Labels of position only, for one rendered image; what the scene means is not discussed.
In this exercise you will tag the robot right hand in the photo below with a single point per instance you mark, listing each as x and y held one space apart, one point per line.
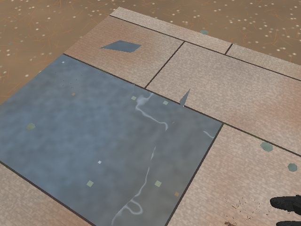
289 203

